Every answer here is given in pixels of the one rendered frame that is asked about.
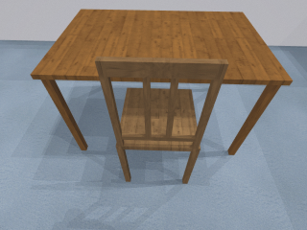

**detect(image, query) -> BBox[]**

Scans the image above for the chair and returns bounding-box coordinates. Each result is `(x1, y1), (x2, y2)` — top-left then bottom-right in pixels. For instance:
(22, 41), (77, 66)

(95, 57), (229, 184)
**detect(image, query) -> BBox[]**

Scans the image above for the table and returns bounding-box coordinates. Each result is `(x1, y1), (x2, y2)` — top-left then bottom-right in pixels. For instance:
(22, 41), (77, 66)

(31, 9), (293, 155)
